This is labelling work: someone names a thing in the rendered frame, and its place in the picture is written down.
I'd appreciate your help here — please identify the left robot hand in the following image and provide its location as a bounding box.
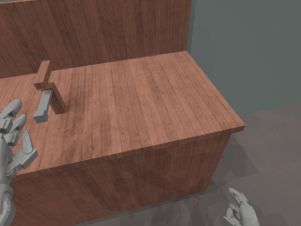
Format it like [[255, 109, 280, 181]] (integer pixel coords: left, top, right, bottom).
[[0, 99, 39, 186]]

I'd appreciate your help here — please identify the right robot hand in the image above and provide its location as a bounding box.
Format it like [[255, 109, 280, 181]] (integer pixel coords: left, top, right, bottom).
[[223, 187, 261, 226]]

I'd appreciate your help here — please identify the counter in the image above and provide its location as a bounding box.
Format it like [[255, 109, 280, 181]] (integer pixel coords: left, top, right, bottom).
[[0, 0, 246, 226]]

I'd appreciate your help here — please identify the tap lever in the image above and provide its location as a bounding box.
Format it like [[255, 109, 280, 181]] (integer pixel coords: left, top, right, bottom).
[[33, 89, 53, 123]]

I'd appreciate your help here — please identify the robot left forearm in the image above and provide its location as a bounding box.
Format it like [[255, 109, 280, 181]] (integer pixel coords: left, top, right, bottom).
[[0, 184, 16, 226]]

